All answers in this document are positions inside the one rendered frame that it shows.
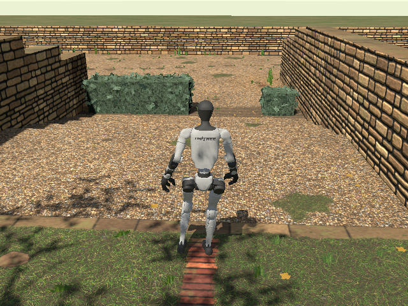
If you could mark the robot left forearm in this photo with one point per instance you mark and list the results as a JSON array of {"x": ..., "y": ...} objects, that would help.
[{"x": 170, "y": 168}]

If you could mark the robot torso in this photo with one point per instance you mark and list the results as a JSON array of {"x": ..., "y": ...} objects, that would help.
[{"x": 204, "y": 153}]

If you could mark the left robot upper arm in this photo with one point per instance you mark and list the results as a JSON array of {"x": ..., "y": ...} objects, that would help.
[{"x": 180, "y": 146}]

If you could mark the robot head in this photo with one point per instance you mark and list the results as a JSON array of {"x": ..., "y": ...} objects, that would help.
[{"x": 205, "y": 109}]

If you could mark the left robot hand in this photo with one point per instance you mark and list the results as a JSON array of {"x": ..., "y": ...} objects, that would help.
[{"x": 164, "y": 182}]

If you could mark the robot right forearm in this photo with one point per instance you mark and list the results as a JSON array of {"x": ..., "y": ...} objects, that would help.
[{"x": 233, "y": 166}]

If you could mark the right robot hand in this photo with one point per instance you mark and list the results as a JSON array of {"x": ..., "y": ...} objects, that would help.
[{"x": 229, "y": 175}]

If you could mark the right robot upper arm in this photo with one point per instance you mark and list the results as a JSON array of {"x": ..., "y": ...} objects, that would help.
[{"x": 227, "y": 143}]

